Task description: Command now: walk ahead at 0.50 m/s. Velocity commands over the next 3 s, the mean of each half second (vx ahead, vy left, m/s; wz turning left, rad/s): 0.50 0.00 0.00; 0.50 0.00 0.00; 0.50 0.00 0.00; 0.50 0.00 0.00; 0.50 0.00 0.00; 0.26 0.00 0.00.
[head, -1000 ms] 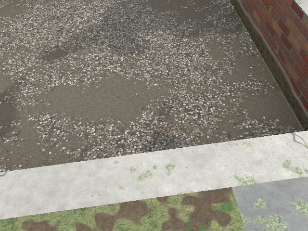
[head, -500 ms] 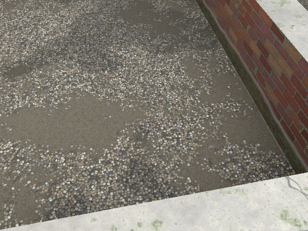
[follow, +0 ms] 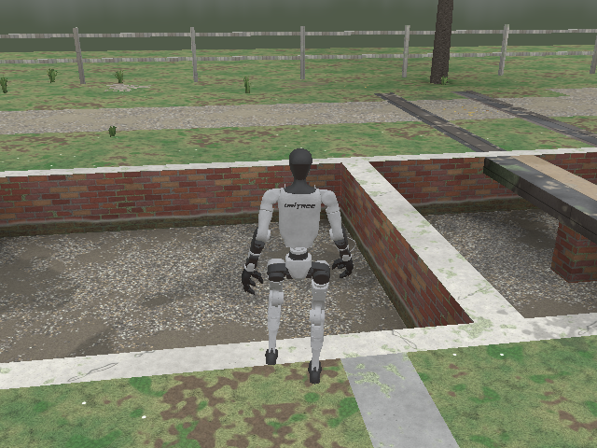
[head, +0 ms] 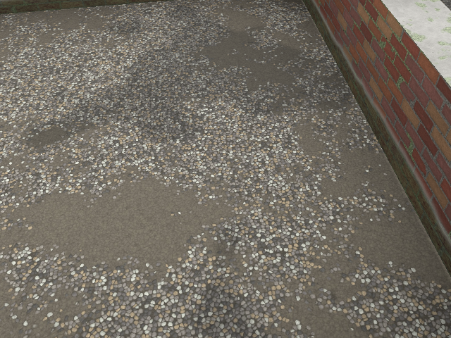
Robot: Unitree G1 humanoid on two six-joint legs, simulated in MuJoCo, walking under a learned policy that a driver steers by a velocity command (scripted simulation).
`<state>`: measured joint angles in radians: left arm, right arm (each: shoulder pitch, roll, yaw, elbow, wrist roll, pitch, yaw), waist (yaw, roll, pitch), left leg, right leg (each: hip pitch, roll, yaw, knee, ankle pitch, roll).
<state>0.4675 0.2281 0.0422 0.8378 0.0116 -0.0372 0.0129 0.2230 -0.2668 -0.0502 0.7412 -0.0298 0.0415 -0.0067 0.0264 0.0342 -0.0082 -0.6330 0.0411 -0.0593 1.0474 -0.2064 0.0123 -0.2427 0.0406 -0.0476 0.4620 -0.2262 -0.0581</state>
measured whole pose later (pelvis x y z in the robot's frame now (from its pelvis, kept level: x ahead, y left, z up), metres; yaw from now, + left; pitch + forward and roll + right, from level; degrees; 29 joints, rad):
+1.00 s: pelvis +0.16 +0.03 -0.01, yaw +0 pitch -3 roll +0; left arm 0.08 0.18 -0.06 0.63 0.02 0.06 -0.02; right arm 0.14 -0.18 0.05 0.58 -0.02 0.05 0.02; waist 0.00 -0.01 0.00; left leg -0.24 -0.03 0.03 0.60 -0.31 0.04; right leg -0.24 0.07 0.04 0.60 -0.31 -0.04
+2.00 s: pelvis +0.18 +0.02 -0.01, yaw +2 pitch -2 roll +0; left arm 0.08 0.15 -0.07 0.60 0.02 0.07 -0.01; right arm 0.11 -0.16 0.04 0.60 -0.03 0.07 0.00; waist 0.01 0.00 0.00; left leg -0.24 -0.04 0.00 0.64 -0.36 0.02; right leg -0.23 0.06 0.00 0.64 -0.38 -0.06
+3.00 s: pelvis +0.20 +0.00 +0.01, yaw +3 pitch +0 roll +0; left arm 0.17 0.14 -0.07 0.67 0.01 0.03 -0.03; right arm 0.13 -0.16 0.03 0.70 -0.02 0.08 -0.01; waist 0.02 0.01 -0.01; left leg -0.14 -0.01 -0.04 0.36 -0.22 -0.01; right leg -0.11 0.08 -0.02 0.34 -0.23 -0.09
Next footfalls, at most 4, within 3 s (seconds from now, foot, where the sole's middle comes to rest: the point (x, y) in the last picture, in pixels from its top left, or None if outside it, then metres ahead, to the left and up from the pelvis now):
0.20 left None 0.21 0.13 -0.77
0.60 right None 0.21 -0.06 -0.77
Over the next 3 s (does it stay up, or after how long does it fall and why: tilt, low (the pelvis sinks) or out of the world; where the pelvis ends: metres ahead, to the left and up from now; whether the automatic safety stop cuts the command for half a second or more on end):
stays up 0.20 0.00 0.01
